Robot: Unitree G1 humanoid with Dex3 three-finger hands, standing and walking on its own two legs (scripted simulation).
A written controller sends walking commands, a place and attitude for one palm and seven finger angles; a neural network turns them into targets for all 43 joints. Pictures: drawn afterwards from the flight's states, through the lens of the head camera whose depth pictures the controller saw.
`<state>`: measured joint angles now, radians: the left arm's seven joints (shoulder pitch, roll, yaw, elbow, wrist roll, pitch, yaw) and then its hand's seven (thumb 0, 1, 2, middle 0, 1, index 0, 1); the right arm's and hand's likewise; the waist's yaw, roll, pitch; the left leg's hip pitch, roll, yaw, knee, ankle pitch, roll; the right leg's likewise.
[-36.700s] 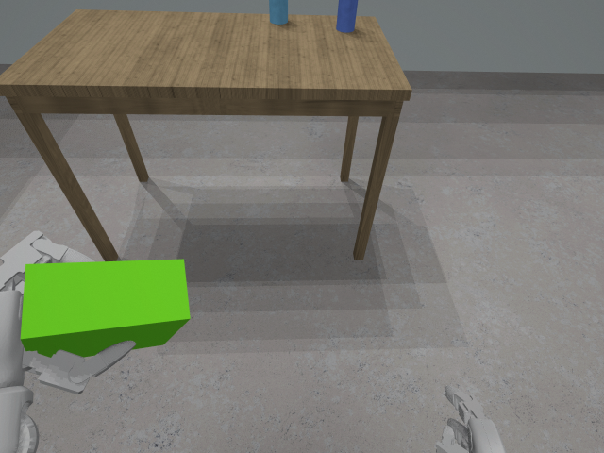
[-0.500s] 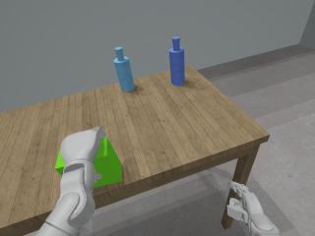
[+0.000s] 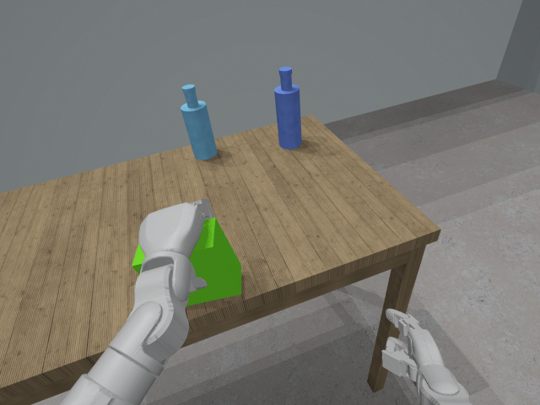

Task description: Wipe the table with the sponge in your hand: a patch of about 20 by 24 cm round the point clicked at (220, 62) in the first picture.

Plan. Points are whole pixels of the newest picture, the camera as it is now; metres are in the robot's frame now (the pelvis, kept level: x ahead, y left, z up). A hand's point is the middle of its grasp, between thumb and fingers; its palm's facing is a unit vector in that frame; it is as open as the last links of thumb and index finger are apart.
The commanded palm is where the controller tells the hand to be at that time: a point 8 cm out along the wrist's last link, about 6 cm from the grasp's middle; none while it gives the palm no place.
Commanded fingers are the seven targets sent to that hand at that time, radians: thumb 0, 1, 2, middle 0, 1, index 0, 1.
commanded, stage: slide across to the third lane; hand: left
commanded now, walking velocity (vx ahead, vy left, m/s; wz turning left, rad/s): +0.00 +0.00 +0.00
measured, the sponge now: (197, 273) +0.30 +0.17 +0.06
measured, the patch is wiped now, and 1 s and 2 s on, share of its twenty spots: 0.70 0.80 0.95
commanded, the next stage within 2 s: wipe forward along the third lane in 0.08 s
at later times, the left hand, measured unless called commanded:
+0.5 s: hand (194, 235) +0.34 +0.17 +0.11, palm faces +0.09 -0.10 -0.99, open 10.2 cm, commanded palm +0.31 +0.18 +0.16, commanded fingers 0.00 0.10 1.30 -1.20 -1.60 -1.20 -1.60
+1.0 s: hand (185, 220) +0.38 +0.21 +0.11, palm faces +0.01 -0.04 -1.00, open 10.2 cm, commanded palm +0.35 +0.20 +0.15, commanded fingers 0.00 0.10 1.30 -1.20 -1.60 -1.20 -1.60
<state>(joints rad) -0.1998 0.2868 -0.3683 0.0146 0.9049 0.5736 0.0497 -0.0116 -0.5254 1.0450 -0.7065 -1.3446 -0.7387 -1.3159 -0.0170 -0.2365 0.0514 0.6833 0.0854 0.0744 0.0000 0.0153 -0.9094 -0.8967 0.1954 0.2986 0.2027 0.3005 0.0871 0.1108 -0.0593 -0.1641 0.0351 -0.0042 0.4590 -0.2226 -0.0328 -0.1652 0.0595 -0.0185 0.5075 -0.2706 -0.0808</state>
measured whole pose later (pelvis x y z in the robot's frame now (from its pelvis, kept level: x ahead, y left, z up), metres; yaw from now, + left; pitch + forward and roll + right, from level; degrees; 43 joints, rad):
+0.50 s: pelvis +0.00 +0.00 +0.00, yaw +0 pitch -2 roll +1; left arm -0.38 0.25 -0.38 0.25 0.93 0.62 0.07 -0.02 -0.52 1.05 -0.71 -1.35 -0.74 -1.32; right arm -0.01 -0.24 0.05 0.70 0.10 0.10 -0.02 0.01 -0.91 -0.90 0.19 0.30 0.20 0.30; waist 0.07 0.10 -0.07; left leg -0.20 0.03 -0.01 0.45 -0.21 -0.03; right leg -0.20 0.06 -0.02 0.50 -0.26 -0.08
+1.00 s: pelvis +0.00 +0.01 +0.00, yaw +1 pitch +1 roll +1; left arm -0.57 0.25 -0.33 0.56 0.96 0.62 0.06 -0.01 -0.52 1.05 -0.70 -1.35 -0.73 -1.32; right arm 0.04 -0.27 0.03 0.72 0.10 0.11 -0.04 0.01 -0.91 -0.90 0.19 0.30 0.20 0.30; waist 0.04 0.08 -0.10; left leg -0.27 0.02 -0.01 0.47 -0.22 -0.03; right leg -0.26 0.04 -0.02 0.51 -0.27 -0.06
